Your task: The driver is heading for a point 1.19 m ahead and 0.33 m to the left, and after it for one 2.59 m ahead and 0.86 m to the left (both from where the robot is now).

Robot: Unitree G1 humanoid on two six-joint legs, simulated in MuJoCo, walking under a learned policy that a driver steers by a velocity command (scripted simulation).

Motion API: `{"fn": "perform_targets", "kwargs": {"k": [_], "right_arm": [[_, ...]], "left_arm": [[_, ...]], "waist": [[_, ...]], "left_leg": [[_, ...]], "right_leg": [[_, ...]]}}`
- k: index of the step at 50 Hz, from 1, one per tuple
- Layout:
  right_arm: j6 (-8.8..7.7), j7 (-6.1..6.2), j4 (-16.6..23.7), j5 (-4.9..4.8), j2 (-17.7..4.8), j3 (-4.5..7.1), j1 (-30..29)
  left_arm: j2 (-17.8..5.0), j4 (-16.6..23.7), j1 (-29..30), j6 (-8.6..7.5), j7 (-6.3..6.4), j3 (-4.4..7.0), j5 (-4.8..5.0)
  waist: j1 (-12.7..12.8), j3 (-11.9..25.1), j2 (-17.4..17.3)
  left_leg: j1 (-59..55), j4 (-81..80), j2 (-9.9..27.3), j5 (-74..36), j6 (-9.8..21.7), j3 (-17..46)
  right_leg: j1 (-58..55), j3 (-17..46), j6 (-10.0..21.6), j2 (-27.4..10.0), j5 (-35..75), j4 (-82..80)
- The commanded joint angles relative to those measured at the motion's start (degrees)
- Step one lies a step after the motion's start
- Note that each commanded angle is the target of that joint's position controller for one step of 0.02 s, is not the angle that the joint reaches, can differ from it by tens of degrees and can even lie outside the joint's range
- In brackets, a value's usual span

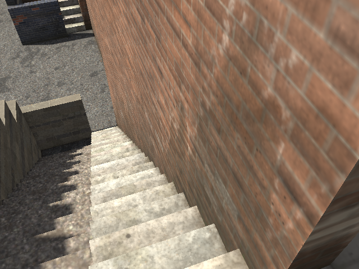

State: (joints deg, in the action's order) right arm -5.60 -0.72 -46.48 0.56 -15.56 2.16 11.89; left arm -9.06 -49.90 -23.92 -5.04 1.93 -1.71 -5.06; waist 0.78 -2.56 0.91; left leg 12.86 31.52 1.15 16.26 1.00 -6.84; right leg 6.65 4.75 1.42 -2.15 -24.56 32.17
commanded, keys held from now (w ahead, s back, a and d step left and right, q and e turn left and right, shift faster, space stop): w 1.00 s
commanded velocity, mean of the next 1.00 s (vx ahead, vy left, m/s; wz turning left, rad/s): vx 0.46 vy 0.00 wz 0.00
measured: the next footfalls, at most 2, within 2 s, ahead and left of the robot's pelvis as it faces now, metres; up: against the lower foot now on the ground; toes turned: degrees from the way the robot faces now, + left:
right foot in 0.28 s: +0.16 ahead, -0.15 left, +0.00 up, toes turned +1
left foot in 0.64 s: +0.22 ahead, +0.05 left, +0.00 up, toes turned +2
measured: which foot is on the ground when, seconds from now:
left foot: down 0.00-0.28, up 0.30-0.62, down 0.64-1.00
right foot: down 0.00-0.02, up 0.04-0.26, down 0.28-0.68, up 0.70-0.90, down 0.92-1.00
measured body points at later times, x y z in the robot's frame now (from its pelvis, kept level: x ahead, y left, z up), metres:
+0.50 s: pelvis +0.14 -0.06 +0.01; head +0.14 -0.06 +0.46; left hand +0.15 +0.19 -0.12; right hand +0.33 -0.29 -0.08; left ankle +0.16 +0.09 -0.67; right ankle +0.12 -0.15 -0.73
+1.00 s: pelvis +0.23 -0.04 -0.02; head +0.26 -0.03 +0.43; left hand +0.39 +0.17 -0.13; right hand +0.35 -0.26 -0.13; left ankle +0.18 +0.05 -0.73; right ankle +0.27 -0.17 -0.73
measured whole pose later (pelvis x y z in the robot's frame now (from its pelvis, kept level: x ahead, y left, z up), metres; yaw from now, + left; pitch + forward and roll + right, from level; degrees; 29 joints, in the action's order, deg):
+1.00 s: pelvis +0.23 -0.04 -0.02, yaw +1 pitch +2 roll +1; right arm -3.1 -2.5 -41.2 -0.2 -9.6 -0.9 13.9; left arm -13.6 -38.1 -12.2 -6.3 -6.4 -2.3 1.2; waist -2.3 -0.2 2.2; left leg 18.1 42.2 -2.7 26.5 2.0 -2.3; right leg 26.8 -1.7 -0.8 -3.3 -19.8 43.1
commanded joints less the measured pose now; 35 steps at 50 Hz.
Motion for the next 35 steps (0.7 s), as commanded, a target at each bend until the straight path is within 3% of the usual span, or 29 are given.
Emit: {"fn": "perform_targets", "kwargs": {"k": [1, 2, 3, 4, 6, 7, 9, 10, 11, 12, 13, 14, 15, 16, 17, 18, 20, 21, 23, 24, 26, 27, 28, 29, 31, 32, 33, 34, 35], "right_arm": [[-2.09, 0.48, 2.3, 0.38, -8.6, 1.25, 6.2], [-1.57, 0.33, -0.4, 0.9, -10.8, 2.3, 17.3], [-1.29, -0.17, -1.0, 2.55, -9.1, 2.39, 25.4], [-1.68, -0.05, -0.4, 3.33, -8.2, 2.36, 23.7], [-1.54, -0.16, 3.2, 1.63, -2.6, 0.65, 10.8], [-1.41, 0.2, 4.2, 0.87, -1.0, 0.21, 6.3], [-2.14, 1.67, 6.4, -0.29, -2.4, 0.6, -2.6], [-2.09, 1.86, 6.0, -0.83, -5.0, 1.43, -3.3], [-1.88, 1.59, 6.3, -0.55, -6.1, 1.78, -5.2], [-1.47, 1.1, 6.4, -0.42, -6.2, 1.91, -5.2], [-0.96, 0.3, 5.7, -0.11, -5.0, 1.73, -2.8], [-0.77, 0.14, 5.3, 1.54, -0.8, 0.69, 1.1], [-1.64, 0.35, 7.6, 1.54, 3.3, -0.24, 3.5], [-2.24, -0.11, 8.5, 1.96, 2.4, 0.59, 5.0], [-2.81, 0.8, 8.6, 1.2, 1.0, 0.91, 0.4], [-2.79, 2.32, 8.3, 0.8, -0.3, 0.44, -1.1], [-2.43, 2.61, 8.1, 2.56, 3.4, -1.0, 1.0], [-2.03, 1.91, 7.6, 2.95, 4.2, -1.16, 2.6], [-1.17, -0.32, 8.1, 1.67, 2.6, -0.47, 2.3], [-0.59, -1.51, 7.8, 1.95, 3.4, -0.71, 2.0], [0.02, -3.48, 8.1, 1.6, 3.2, -0.79, 2.2], [-0.2, -3.76, 7.6, 2.95, 2.5, -0.76, 5.0], [-0.27, -3.37, 7.1, 4.27, 0.1, -0.21, 8.5], [-0.08, -2.32, 9.8, 3.02, -1.6, 0.29, 4.3], [-0.02, 0.07, 11.1, 0.99, -1.4, -0.55, 2.6], [-0.2, 0.02, 11.2, -2.02, 0.7, -1.38, 0.6], [-0.61, -0.22, 8.7, -1.77, 3.6, -2.9, 5.0], [-1.46, 0.66, 7.9, -1.39, -6.9, 0.31, 11.2], [-1.46, 0.11, 8.1, 1.16, -8.9, 1.7, 15.2]], "left_arm": [[-11.4, 7.2, 8.7, -0.2, -3.35, 4.58, -0.08], [-8.7, 8.5, 9.5, -0.64, -3.7, 3.82, -0.27], [-6.6, 9.4, 12.3, -1.14, -4.01, 3.22, -0.26], [-4.5, 10.0, 13.1, -1.25, -4.25, 2.84, -0.38], [-6.3, 8.4, 10.4, -1.07, -3.68, 3.84, -0.42], [-5.2, 7.7, 8.3, -0.39, -3.02, 3.67, -0.52], [-2.6, 6.4, 1.9, 0.31, -2.73, 3.12, 0.57], [-2.4, 5.9, 1.7, 0.09, -3.29, 2.99, 1.73], [-3.3, 5.7, -0.3, -0.72, -3.91, 3.17, 2.76], [-6.6, 5.0, -2.6, -1.91, -4.79, 4.51, 3.28], [-9.1, 5.6, -3.4, -3.72, -4.93, 5.15, 3.09], [-12.4, 5.8, -5.5, -5.33, -4.34, 6.21, 2.38], [-20.7, 6.7, -10.9, -6.09, -3.99, 8.13, 3.02], [-20.7, 5.2, -16.0, -6.38, -4.52, 7.85, 3.85], [-16.3, 5.0, -11.2, -6.24, -4.01, 7.18, 4.42], [-13.4, 5.9, -5.1, -5.41, -3.14, 6.45, 4.98], [-9.2, 5.5, -2.7, -3.83, -1.5, 4.18, 4.49], [-8.2, 5.9, -1.7, -3.28, -1.28, 3.61, 3.92], [-9.1, 5.0, -3.1, -2.69, -1.1, 3.54, 3.22], [-11.5, 4.6, -3.8, -2.42, -1.52, 3.99, 2.64], [-14.5, 5.9, 0.9, -2.09, -3.79, 4.46, 2.29], [-16.0, 6.1, 0.2, -1.95, -4.54, 4.85, 0.91], [-17.5, 5.7, 0.6, -1.99, -4.92, 6.09, -0.92], [-16.1, 6.5, 1.1, -2.53, -4.79, 6.09, 1.19], [-16.5, 6.5, 2.0, -3.04, -4.49, 6.24, 2.22], [-11.5, 8.6, 12.0, -2.34, -4.82, 4.5, 5.13], [-11.3, 9.4, 10.5, -2.23, -5.6, 3.71, 4.33], [-9.8, 9.0, -0.2, -2.49, -6.0, 3.69, 3.38], [-11.8, 9.5, 0.8, -3.65, -5.46, 4.01, 3.68]], "waist": [[-2.7, 5.8, -2.6], [-8.1, 7.3, -9.0], [-13.4, 4.4, -9.4], [-12.0, 0.5, -4.2], [-6.1, -1.5, -4.8], [-3.1, -1.6, -5.0], [2.6, -3.4, -1.7], [2.3, -3.0, -3.6], [3.0, -2.0, -2.1], [4.0, -2.0, -1.3], [3.9, -0.3, 1.2], [3.9, 1.6, 5.0], [4.7, 7.4, 18.0], [5.2, 7.3, 24.0], [4.2, 0.3, 13.9], [3.9, -0.9, 5.9], [0.6, 0.6, 2.5], [-1.3, 1.2, 1.7], [-1.3, 2.9, -0.1], [-1.4, 3.9, -0.4], [-3.4, 5.5, 1.0], [-3.3, 6.3, 3.2], [-5.0, 5.5, 3.7], [-4.0, 5.4, 1.7], [-2.6, 6.0, 3.9], [-5.6, 6.7, 2.0], [-5.1, 10.6, 0.1], [-3.3, 15.1, -9.3], [-7.9, 13.6, -14.7]], "left_leg": [[-16.2, -1.9, 7.3, -14.1, 10.3, 13.1], [-25.8, -5.8, 14.8, -11.8, 17.4, 24.1], [-27.0, -10.9, 21.7, -6.9, 20.7, 33.5], [-22.9, -12.6, 23.0, 4.0, 18.4, 33.4], [-11.0, -16.6, 19.8, 13.5, 15.4, 27.6], [-5.3, -18.1, 18.9, 14.6, 13.0, 25.5], [8.3, -19.7, 11.8, 11.9, 6.6, 13.9], [13.1, -18.4, 9.8, 10.6, 5.8, 10.6], [16.1, -15.3, 9.3, 12.3, 5.9, 8.7], [19.2, -10.4, 8.7, 14.5, 6.8, 7.5], [18.7, -6.0, 8.8, 14.5, 6.8, 8.2], [16.6, 3.8, 6.3, 12.7, 5.4, 8.2], [21.7, 20.2, -3.2, 21.1, 0.7, 4.8], [31.6, 32.8, -5.4, 24.5, -1.5, 11.2], [36.8, 39.2, -2.5, 20.1, -0.9, 14.9], [34.5, 40.7, 0.7, 15.6, -1.2, 13.5], [27.9, 38.1, 2.9, 10.0, -2.3, 11.4], [24.4, 35.6, 3.5, 6.9, -2.6, 11.4], [21.0, 24.6, 2.5, -0.1, -3.5, 9.8], [16.4, 18.7, 1.1, -2.6, -3.8, 7.4], [5.9, 15.6, -1.4, -3.4, -4.9, 4.5], [1.6, 22.2, -2.8, -11.3, -3.9, 3.1], [1.8, 29.1, -1.6, -15.0, -2.9, 5.8], [7.3, 20.2, -1.5, -1.1, -3.1, 5.2], [6.5, 14.0, -1.6, 3.1, -2.6, 5.0], [7.9, -6.5, 2.3, 0.3, -2.4, 9.4], [-7.5, 0.6, 0.5, -27.6, 0.9, 7.7], [-20.0, -0.6, 7.9, -39.6, 14.2, 21.1], [-23.3, -4.5, 17.8, -51.5, 24.4, 31.9]], "right_leg": [[16.6, -0.5, 2.6, 2.6, 6.8, 6.6], [28.6, -3.0, -0.7, 6.2, 0.4, 22.0], [40.8, 0.2, -1.9, 6.0, -16.1, 37.5], [45.2, 3.8, -0.9, 2.4, -14.2, 44.5], [41.3, 2.1, 1.0, -1.5, -5.6, 43.2], [36.4, 1.8, 1.0, -3.1, -3.4, 40.4], [19.3, -1.9, -0.3, -4.4, 0.4, 19.6], [11.3, -3.8, -1.6, -2.8, 3.9, 15.7], [4.9, -5.4, -1.6, -1.2, 10.2, 11.7], [0.3, -8.7, -0.8, 1.6, 7.7, 9.7], [-2.2, -8.1, 0.2, 2.7, 7.8, 7.4], [-4.3, 0.4, 3.2, -2.2, 20.3, 4.6], [-10.7, 23.7, 13.3, -13.7, 32.0, -6.3], [-13.6, 45.0, 21.6, -19.3, 27.3, -14.8], [-8.0, 41.4, 21.9, -19.8, 14.1, -15.7], [-1.3, 32.1, 19.2, -17.6, 6.4, -14.5], [6.3, 22.0, 16.5, -14.8, 16.0, -15.5], [9.0, 18.3, 15.4, -13.7, 20.3, -16.4], [8.2, 9.4, 13.5, -10.0, 28.4, -16.2], [9.1, 4.0, 12.7, -7.7, 31.7, -15.5], [15.0, -0.6, 11.6, -5.9, 42.8, -12.8], [18.8, -1.7, 12.8, -5.7, 44.4, -10.6], [19.2, 1.3, 15.1, -8.9, 46.7, -8.5], [13.6, 2.5, 15.5, -10.2, 45.8, -9.0], [8.1, 4.6, 14.2, -10.6, 49.6, -3.0], [2.2, 6.5, 10.3, -12.3, 55.8, 3.2], [11.7, 2.1, 6.4, -7.5, 59.1, 10.4], [24.8, -4.6, 0.7, 0.6, 33.1, 23.4], [39.2, -4.9, -4.1, 6.4, -5.4, 41.6]]}}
